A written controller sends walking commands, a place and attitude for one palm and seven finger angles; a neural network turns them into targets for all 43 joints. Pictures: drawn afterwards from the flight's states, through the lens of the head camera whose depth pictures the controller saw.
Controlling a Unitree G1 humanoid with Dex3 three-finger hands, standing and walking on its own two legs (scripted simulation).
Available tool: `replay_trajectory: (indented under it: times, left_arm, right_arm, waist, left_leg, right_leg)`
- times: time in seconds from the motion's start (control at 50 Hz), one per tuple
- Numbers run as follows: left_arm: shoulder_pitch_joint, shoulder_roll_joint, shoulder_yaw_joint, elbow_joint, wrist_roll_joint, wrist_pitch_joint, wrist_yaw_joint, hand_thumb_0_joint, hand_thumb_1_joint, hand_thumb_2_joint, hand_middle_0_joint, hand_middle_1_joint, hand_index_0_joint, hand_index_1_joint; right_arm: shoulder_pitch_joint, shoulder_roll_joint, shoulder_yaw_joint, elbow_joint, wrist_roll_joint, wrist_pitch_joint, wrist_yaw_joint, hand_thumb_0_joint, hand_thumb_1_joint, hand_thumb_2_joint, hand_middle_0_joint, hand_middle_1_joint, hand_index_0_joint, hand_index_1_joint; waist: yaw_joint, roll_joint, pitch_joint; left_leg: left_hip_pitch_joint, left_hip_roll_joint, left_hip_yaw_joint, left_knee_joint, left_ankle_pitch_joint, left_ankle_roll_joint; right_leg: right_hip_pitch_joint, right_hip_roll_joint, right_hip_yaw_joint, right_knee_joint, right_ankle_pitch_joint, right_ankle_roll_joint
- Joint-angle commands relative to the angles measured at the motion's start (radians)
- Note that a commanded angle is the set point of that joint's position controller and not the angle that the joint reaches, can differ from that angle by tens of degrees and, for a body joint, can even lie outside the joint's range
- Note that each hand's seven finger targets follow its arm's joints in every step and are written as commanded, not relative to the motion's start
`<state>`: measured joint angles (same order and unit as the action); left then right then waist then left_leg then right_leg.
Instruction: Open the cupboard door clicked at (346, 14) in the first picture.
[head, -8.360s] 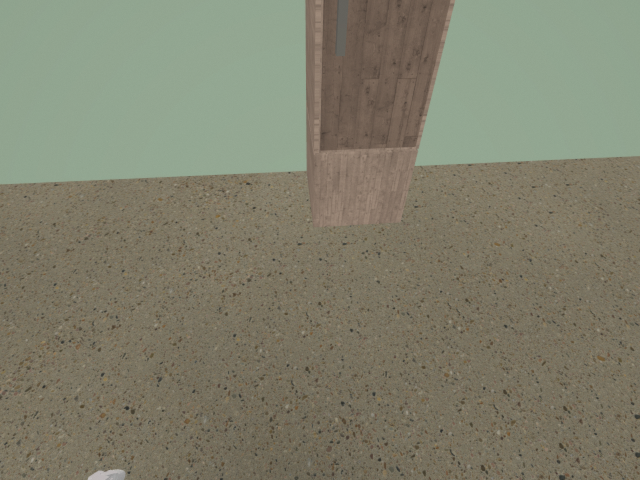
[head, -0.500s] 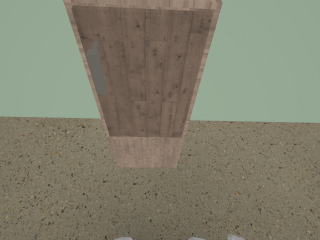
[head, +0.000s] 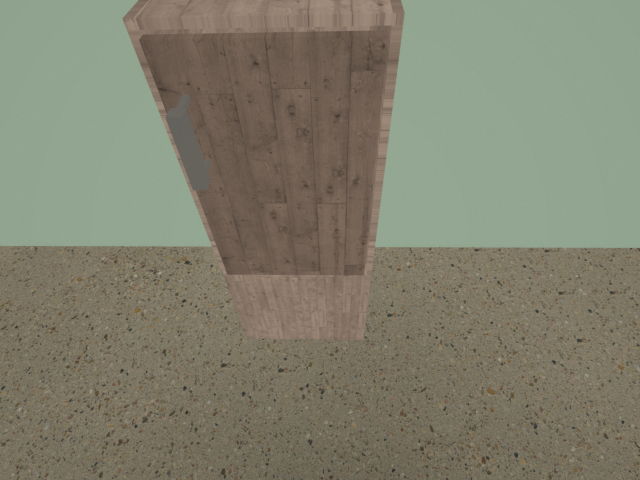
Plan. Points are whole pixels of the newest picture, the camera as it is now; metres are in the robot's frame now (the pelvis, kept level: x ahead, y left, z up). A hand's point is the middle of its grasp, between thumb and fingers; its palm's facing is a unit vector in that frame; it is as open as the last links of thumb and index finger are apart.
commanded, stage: come to a stop and stand still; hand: left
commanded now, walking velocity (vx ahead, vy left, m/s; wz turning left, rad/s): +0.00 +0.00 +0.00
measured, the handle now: (193, 143) +0.59 +0.27 +0.08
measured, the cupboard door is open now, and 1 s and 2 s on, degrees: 0 0 0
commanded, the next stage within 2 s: look again from close up in 0.60 s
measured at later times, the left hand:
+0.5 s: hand out of the picture -0.02 +0.24 -0.19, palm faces +0.01 -0.98 -0.19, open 7.4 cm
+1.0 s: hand out of the picture -0.02 +0.20 -0.19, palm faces +0.01 -0.98 -0.17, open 7.3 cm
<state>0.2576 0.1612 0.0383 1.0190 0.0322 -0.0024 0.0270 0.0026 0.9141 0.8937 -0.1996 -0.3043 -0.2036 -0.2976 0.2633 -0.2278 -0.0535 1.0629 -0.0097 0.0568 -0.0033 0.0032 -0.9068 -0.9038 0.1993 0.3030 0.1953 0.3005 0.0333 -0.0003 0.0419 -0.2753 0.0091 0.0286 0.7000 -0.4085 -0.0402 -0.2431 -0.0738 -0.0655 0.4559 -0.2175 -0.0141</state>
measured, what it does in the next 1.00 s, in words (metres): steps on the spot: left foot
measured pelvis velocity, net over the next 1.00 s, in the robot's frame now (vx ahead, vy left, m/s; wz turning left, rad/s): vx -0.02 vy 0.04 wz -0.03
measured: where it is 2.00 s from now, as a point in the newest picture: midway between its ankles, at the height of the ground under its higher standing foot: outside the picture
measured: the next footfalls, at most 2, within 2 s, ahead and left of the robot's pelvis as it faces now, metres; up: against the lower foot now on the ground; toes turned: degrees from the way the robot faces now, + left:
left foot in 0.08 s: +0.00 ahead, +0.14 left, +0.00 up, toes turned +3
right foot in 1.84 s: +0.13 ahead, -0.07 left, +0.00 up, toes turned -1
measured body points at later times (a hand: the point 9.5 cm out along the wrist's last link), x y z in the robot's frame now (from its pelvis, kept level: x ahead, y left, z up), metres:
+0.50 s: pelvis -0.03 +0.07 -0.01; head -0.04 +0.07 +0.44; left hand -0.02 +0.30 -0.17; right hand +0.01 -0.17 -0.16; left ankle -0.04 +0.14 -0.75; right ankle +0.01 -0.11 -0.74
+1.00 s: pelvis -0.02 +0.04 -0.01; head -0.02 +0.04 +0.44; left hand -0.02 +0.25 -0.17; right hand -0.04 -0.17 -0.17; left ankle -0.04 +0.14 -0.75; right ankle +0.01 -0.11 -0.75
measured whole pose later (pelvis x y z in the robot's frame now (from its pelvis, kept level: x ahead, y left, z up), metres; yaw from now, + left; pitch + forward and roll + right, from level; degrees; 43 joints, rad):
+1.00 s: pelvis -0.02 +0.04 -0.01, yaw -1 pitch -2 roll +0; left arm 0.31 0.13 0.00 1.09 0.02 0.00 0.03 0.01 0.92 0.89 -0.19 -0.30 -0.20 -0.30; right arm 0.33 -0.12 0.01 1.11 -0.01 -0.02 -0.02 0.00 -0.90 -0.90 0.20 0.30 0.20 0.30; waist 0.00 -0.01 0.03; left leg -0.14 0.01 0.09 0.49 -0.31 0.02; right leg -0.25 -0.07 -0.04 0.49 -0.20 0.04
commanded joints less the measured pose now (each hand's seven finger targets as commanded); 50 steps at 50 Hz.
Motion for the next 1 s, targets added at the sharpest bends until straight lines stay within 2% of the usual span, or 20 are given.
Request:
replay_trajectory:
  times: [0.0, 0.02, 0.04, 0.06, 0.08, 0.1, 0.12, 0.14, 0.16, 0.2, 0.28, 0.32, 0.38, 0.48, 0.56, 0.6, 0.7, 0.82, 0.94, 0.98]
  left_arm:
    - [0.109, 0.206, 0.019, 0.004, -0.003, -0.027, 0.053, 0.0, 0.9, 0.9, -0.2, -0.3, -0.2, -0.3]
    - [0.051, 0.214, 0.015, -0.009, -0.012, -0.034, 0.044, 0.0, 0.9, 0.9, -0.2, -0.3, -0.2, -0.3]
    - [0.038, 0.177, 0.005, -0.036, -0.017, -0.025, 0.042, 0.0, 0.9, 0.9, -0.2, -0.3, -0.2, -0.3]
    - [0.043, 0.144, 0.002, -0.037, -0.022, -0.016, 0.036, 0.0, 0.9, 0.9, -0.2, -0.3, -0.2, -0.3]
    - [0.066, 0.126, 0.001, -0.037, -0.021, -0.014, 0.032, 0.0, 0.9, 0.9, -0.2, -0.3, -0.2, -0.3]
    - [0.037, 0.132, -0.006, -0.037, -0.018, -0.013, 0.027, 0.0, 0.9, 0.9, -0.2, -0.3, -0.2, -0.3]
    - [0.032, 0.135, -0.007, -0.036, -0.015, -0.003, 0.023, 0.0, 0.9, 0.9, -0.2, -0.3, -0.2, -0.3]
    - [0.027, 0.129, -0.011, -0.042, -0.015, 0.004, 0.019, 0.0, 0.9, 0.9, -0.2, -0.3, -0.2, -0.3]
    - [0.033, 0.12, -0.016, -0.04, -0.015, 0.008, 0.015, 0.0, 0.9, 0.9, -0.2, -0.3, -0.2, -0.3]
    - [0.054, 0.11, -0.022, -0.033, -0.014, 0.011, 0.009, 0.0, 0.9, 0.9, -0.2, -0.3, -0.2, -0.3]
    - [0.076, 0.108, -0.023, -0.037, -0.01, 0.011, 0.003, 0.0, 0.9, 0.9, -0.2, -0.3, -0.2, -0.3]
    - [0.08, 0.11, -0.024, -0.036, -0.008, 0.006, 0.001, 0.0, 0.9, 0.9, -0.2, -0.3, -0.2, -0.3]
    - [0.092, 0.106, -0.026, -0.031, -0.009, 0.003, 0.001, 0.0, 0.9, 0.9, -0.2, -0.3, -0.2, -0.3]
    - [0.096, 0.094, -0.026, -0.018, -0.01, 0.001, 0.001, 0.0, 0.9, 0.9, -0.2, -0.3, -0.2, -0.3]
    - [0.098, 0.085, -0.026, -0.002, -0.013, -0.001, 0.003, 0.0, 0.9, 0.9, -0.2, -0.3, -0.2, -0.3]
    - [0.101, 0.08, -0.027, 0.006, -0.014, 0.0, 0.003, 0.0, 0.9, 0.9, -0.2, -0.3, -0.2, -0.3]
    - [0.108, 0.071, -0.025, 0.018, -0.014, -0.005, 0.006, 0.0, 0.9, 0.9, -0.2, -0.3, -0.2, -0.3]
    - [0.111, 0.064, -0.021, 0.028, -0.015, -0.01, 0.009, 0.0, 0.9, 0.9, -0.2, -0.3, -0.2, -0.3]
    - [0.115, 0.059, -0.019, 0.038, -0.016, -0.015, 0.009, 0.0, 0.9, 0.9, -0.2, -0.3, -0.2, -0.3]
    - [0.113, 0.056, -0.02, 0.042, -0.017, -0.016, 0.009, 0.0, 0.9, 0.9, -0.2, -0.3, -0.2, -0.3]
  right_arm:
    - [0.003, -0.065, 0.001, -0.123, -0.004, -0.06, -0.008, 0.0, -0.9, -0.9, 0.2, 0.3, 0.2, 0.3]
    - [0.02, -0.046, 0.011, -0.134, 0.006, -0.059, -0.001, 0.0, -0.9, -0.9, 0.2, 0.3, 0.2, 0.3]
    - [0.076, -0.034, 0.02, -0.134, -0.005, -0.068, -0.002, 0.0, -0.9, -0.9, 0.2, 0.3, 0.2, 0.3]
    - [0.07, -0.076, 0.017, -0.133, -0.011, -0.066, -0.007, 0.0, -0.9, -0.9, 0.2, 0.3, 0.2, 0.3]
    - [0.058, -0.082, 0.019, -0.145, -0.014, -0.06, -0.01, 0.0, -0.9, -0.9, 0.2, 0.3, 0.2, 0.3]
    - [0.046, -0.07, 0.022, -0.146, -0.011, -0.061, -0.01, 0.0, -0.9, -0.9, 0.2, 0.3, 0.2, 0.3]
    - [0.048, -0.073, 0.026, -0.144, -0.011, -0.064, -0.007, 0.0, -0.9, -0.9, 0.2, 0.3, 0.2, 0.3]
    - [0.033, -0.078, 0.027, -0.152, -0.011, -0.066, -0.008, 0.0, -0.9, -0.9, 0.2, 0.3, 0.2, 0.3]
    - [0.013, -0.085, 0.028, -0.156, -0.01, -0.066, -0.011, 0.0, -0.9, -0.9, 0.2, 0.3, 0.2, 0.3]
    - [0.003, -0.086, 0.028, -0.164, -0.009, -0.066, -0.012, 0.0, -0.9, -0.9, 0.2, 0.3, 0.2, 0.3]
    - [0.016, -0.088, 0.024, -0.162, -0.01, -0.073, -0.012, 0.0, -0.9, -0.9, 0.2, 0.3, 0.2, 0.3]
    - [0.026, -0.082, 0.026, -0.156, -0.009, -0.078, -0.013, 0.0, -0.9, -0.9, 0.2, 0.3, 0.2, 0.3]
    - [0.037, -0.079, 0.028, -0.142, -0.008, -0.082, -0.015, 0.0, -0.9, -0.9, 0.2, 0.3, 0.2, 0.3]
    - [0.06, -0.071, 0.033, -0.111, -0.007, -0.09, -0.022, 0.0, -0.9, -0.9, 0.2, 0.3, 0.2, 0.3]
    - [0.081, -0.061, 0.036, -0.084, -0.004, -0.093, -0.026, 0.0, -0.9, -0.9, 0.2, 0.3, 0.2, 0.3]
    - [0.083, -0.055, 0.038, -0.07, -0.004, -0.091, -0.026, 0.0, -0.9, -0.9, 0.2, 0.3, 0.2, 0.3]
    - [0.098, -0.033, 0.036, -0.041, -0.003, -0.089, -0.025, 0.0, -0.9, -0.9, 0.2, 0.3, 0.2, 0.3]
    - [0.119, -0.013, 0.036, -0.012, -0.001, -0.088, -0.026, 0.0, -0.9, -0.9, 0.2, 0.3, 0.2, 0.3]
    - [0.125, 0.008, 0.038, 0.007, -0.001, -0.089, -0.028, 0.0, -0.9, -0.9, 0.2, 0.3, 0.2, 0.3]
    - [0.125, 0.012, 0.037, 0.012, -0.002, -0.087, -0.028, 0.0, -0.9, -0.9, 0.2, 0.3, 0.2, 0.3]
  waist:
    - [-0.024, -0.076, -0.121]
    - [-0.058, -0.021, -0.093]
    - [-0.06, 0.041, -0.153]
    - [-0.041, 0.056, -0.14]
    - [-0.024, -0.019, -0.119]
    - [-0.04, 0.008, -0.081]
    - [-0.036, 0.118, -0.054]
    - [-0.033, 0.163, -0.003]
    - [-0.024, 0.145, 0.036]
    - [-0.019, 0.071, 0.075]
    - [-0.021, 0.039, 0.07]
    - [-0.022, 0.052, 0.064]
    - [-0.025, 0.027, 0.046]
    - [-0.026, 0.061, 0.036]
    - [-0.028, 0.038, 0.026]
    - [-0.024, 0.047, 0.04]
    - [-0.025, 0.007, 0.053]
    - [-0.029, -0.015, 0.042]
    - [-0.03, 0.003, 0.034]
    - [-0.032, -0.017, 0.037]
  left_leg:
    - [0.055, -0.017, 0.052, -0.128, 0.085, -0.001]
    - [0.054, 0.032, 0.032, -0.205, 0.109, 0.014]
    - [0.054, 0.062, -0.022, -0.276, 0.192, 0.04]
    - [0.034, 0.12, -0.053, -0.231, 0.322, 0.065]
    - [0.009, 0.137, -0.046, -0.207, 0.318, 0.076]
    - [-0.002, 0.103, -0.051, -0.219, 0.334, 0.068]
    - [-0.012, 0.116, -0.071, -0.258, 0.352, 0.073]
    - [-0.045, 0.131, -0.091, -0.306, 0.356, 0.08]
    - [-0.082, 0.134, -0.098, -0.335, 0.282, 0.088]
    - [-0.125, 0.116, -0.103, -0.379, 0.07, 0.089]
    - [-0.112, 0.11, -0.112, -0.429, -0.028, 0.091]
    - [-0.095, 0.103, -0.105, -0.429, 0.009, 0.092]
    - [-0.064, 0.102, -0.097, -0.423, 0.037, 0.09]
    - [-0.024, 0.107, -0.085, -0.417, 0.154, 0.085]
    - [-0.002, 0.107, -0.074, -0.399, 0.231, 0.084]
    - [-0.013, 0.107, -0.07, -0.403, 0.189, 0.084]
    - [-0.025, 0.098, -0.061, -0.392, 0.15, 0.085]
    - [-0.008, 0.092, -0.041, -0.363, 0.173, 0.079]
    - [0.006, 0.088, -0.026, -0.345, 0.192, 0.075]
    - [0.015, 0.086, -0.023, -0.342, 0.187, 0.072]
  right_leg:
    - [0.145, -0.201, 0.251, 0.023, 0.637, -0.079]
    - [0.092, -0.189, 0.15, 0.03, 0.473, -0.07]
    - [0.12, -0.122, 0.106, 0.114, 0.347, -0.047]
    - [0.088, -0.076, 0.047, 0.111, 0.195, -0.022]
    - [0.068, -0.063, 0.045, 0.069, 0.125, -0.02]
    - [0.049, -0.056, 0.047, 0.075, 0.129, -0.019]
    - [0.034, -0.037, 0.027, 0.092, 0.048, -0.014]
    - [0.023, -0.013, 0.007, 0.101, -0.018, -0.003]
    - [0.023, -0.003, 0.005, 0.087, -0.048, 0.004]
    - [0.03, -0.006, 0.017, 0.057, -0.028, 0.005]
    - [0.03, -0.01, 0.024, 0.039, 0.0, 0.008]
    - [0.032, -0.017, 0.032, 0.027, 0.024, 0.005]
    - [0.033, -0.024, 0.043, 0.01, 0.042, 0.006]
    - [0.033, -0.029, 0.044, 0.009, 0.08, 0.009]
    - [0.046, -0.033, 0.046, 0.005, 0.096, 0.012]
    - [0.047, -0.035, 0.048, -0.003, 0.082, 0.012]
    - [0.054, -0.038, 0.056, -0.012, 0.09, 0.009]
    - [0.055, -0.039, 0.067, -0.016, 0.105, 0.003]
    - [0.055, -0.042, 0.08, -0.028, 0.12, -0.004]
    - [0.044, -0.042, 0.085, -0.035, 0.114, -0.005]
